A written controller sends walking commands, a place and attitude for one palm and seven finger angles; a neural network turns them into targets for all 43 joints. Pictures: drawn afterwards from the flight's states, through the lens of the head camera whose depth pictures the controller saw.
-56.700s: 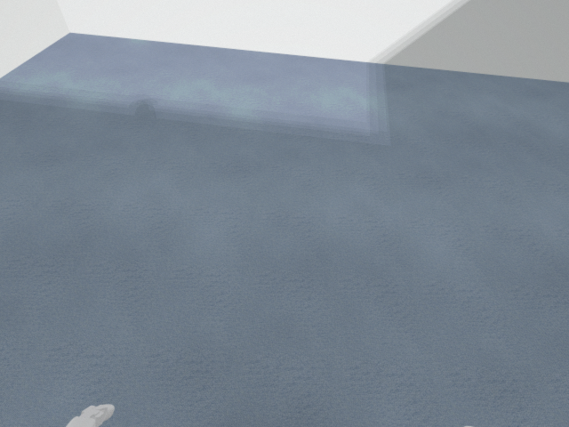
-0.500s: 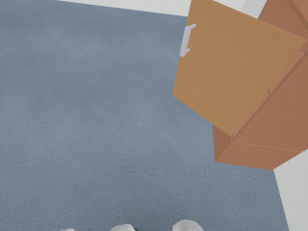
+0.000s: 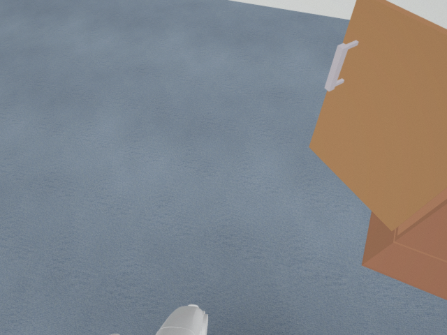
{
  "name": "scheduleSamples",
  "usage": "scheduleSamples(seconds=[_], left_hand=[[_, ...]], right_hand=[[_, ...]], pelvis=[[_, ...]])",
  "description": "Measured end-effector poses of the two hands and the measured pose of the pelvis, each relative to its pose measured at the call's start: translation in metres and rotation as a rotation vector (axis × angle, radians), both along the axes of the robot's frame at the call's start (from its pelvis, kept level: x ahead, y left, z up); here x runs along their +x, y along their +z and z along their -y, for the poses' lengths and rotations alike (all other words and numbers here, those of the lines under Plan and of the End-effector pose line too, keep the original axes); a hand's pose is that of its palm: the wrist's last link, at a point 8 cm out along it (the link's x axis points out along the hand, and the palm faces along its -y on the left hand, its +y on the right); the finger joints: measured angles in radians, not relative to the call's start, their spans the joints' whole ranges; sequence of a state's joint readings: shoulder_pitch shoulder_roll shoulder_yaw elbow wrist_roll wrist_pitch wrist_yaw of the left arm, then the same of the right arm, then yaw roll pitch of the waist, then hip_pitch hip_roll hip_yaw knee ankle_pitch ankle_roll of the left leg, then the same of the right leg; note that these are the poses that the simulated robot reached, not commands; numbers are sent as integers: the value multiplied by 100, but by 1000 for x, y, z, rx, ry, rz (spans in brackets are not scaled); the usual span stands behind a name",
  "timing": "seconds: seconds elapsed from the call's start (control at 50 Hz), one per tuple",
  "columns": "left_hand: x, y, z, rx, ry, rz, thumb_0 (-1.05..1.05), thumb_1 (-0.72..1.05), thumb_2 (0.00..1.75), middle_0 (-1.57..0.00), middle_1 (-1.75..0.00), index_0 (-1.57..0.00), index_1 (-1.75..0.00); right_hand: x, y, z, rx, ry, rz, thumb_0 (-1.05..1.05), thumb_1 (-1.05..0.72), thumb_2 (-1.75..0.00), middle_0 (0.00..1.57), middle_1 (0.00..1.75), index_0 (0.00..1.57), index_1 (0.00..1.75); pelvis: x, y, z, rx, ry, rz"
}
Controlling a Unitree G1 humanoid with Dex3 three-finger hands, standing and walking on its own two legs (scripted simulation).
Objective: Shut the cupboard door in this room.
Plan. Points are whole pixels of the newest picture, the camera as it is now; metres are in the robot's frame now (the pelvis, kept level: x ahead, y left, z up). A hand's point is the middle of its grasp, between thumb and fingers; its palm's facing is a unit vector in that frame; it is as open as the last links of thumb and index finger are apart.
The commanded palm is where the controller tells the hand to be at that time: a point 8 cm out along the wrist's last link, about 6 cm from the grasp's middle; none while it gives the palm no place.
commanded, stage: walk to a spot facing it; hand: left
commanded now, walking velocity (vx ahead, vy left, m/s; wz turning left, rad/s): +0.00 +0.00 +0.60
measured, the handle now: (341, 66) +0.78 -0.31 -0.02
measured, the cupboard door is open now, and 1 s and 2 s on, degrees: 55 55 55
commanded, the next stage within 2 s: turn to face it in 1.84 s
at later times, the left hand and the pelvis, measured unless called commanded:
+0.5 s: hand out of the picture +0.04 +0.25 -0.17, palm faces +0.33 -0.90 -0.27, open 7.4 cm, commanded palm none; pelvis +0.03 +0.01 -0.01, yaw +18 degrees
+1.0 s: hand out of the picture -0.02 +0.20 -0.19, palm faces +0.63 -0.75 -0.20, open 7.4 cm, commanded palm none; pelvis +0.06 +0.01 -0.02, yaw +38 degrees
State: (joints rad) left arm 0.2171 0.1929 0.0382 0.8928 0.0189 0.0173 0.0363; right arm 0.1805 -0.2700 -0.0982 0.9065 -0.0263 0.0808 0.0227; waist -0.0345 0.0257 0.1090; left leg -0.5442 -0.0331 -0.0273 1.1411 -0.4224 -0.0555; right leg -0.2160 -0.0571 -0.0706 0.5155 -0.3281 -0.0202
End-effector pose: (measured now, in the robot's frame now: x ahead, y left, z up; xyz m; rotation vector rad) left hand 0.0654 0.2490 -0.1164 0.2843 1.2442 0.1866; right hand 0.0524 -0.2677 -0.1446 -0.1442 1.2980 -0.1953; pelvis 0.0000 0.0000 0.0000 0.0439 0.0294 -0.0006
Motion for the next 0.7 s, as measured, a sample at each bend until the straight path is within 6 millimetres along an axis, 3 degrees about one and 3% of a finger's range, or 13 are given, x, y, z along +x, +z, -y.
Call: scheduleSamples(seconds=[0.14,0.26,0.3,0.38,0.5,0.6,0.7], left_hand=[[-51,-10,4,-37,155,-44,0,91,90,-20,-30,-20,-30],[-95,-39,-14,-75,286,-105,0,91,90,-20,-30,-20,-30],[-102,-45,-22,-74,314,-127,0,91,90,-20,-30,-20,-30],[-91,-39,-33,-66,345,-91,1,91,90,-20,-30,-20,-29],[-50,-18,-40,-37,351,55,0,91,90,-19,-30,-20,-29],[-22,-7,-30,13,354,145,0,91,90,-19,-30,-20,-29],[-27,1,-8,33,393,151,0,91,90,-20,-30,-20,-29]], right_hand=[[60,2,-19,9,158,17,1,-91,-90,19,30,20,30],[130,7,-58,-19,310,149,1,-91,-90,19,30,20,30],[143,11,-68,-27,340,186,1,-91,-90,19,30,20,30],[149,23,-77,-43,384,190,1,-90,-90,20,30,20,30],[145,20,-70,-35,416,131,1,-90,-90,20,30,21,30],[147,0,-50,-6,421,78,1,-90,-90,20,30,21,30],[157,-12,-35,4,445,23,1,-90,-90,20,30,20,30]], pelvis=[[8,-2,0,5,105,12],[16,-20,-18,-20,186,13],[16,-22,-20,-14,204,20],[19,-13,-20,-28,247,25],[26,-6,-11,-47,315,27],[39,-13,8,-33,371,22],[46,-13,17,-27,442,25]])
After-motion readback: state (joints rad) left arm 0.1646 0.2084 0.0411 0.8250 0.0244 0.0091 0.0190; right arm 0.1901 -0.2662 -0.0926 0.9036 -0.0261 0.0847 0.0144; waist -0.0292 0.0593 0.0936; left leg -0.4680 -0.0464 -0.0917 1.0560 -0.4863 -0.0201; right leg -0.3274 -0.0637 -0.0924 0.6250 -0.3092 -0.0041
